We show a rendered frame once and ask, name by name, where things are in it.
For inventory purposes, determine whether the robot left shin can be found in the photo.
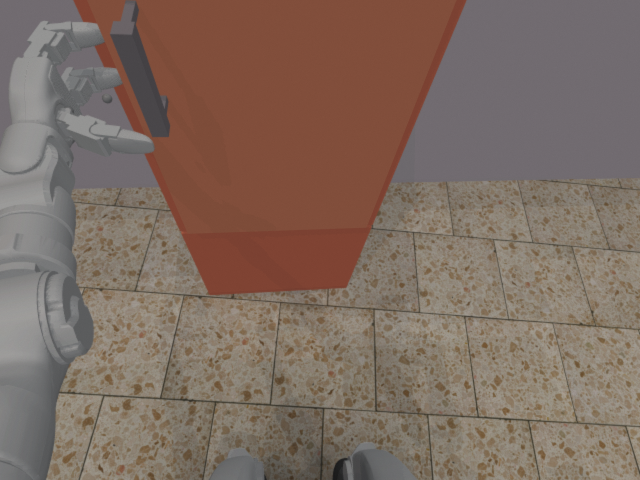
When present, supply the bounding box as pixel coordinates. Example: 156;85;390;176
227;448;251;459

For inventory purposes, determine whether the cupboard door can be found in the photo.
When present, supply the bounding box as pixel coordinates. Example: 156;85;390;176
87;0;456;234

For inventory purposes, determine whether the left robot upper arm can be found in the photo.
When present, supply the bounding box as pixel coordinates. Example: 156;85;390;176
0;271;94;480

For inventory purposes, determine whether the robot left thigh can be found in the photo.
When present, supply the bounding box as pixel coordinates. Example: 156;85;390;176
209;456;265;480

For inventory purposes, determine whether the left robot forearm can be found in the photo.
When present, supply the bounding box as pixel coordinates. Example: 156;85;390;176
0;122;77;282

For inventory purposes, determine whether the handle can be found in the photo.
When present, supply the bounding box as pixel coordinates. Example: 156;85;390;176
110;0;170;137

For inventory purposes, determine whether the left robot hand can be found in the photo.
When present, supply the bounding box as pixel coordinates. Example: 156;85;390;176
8;21;155;157

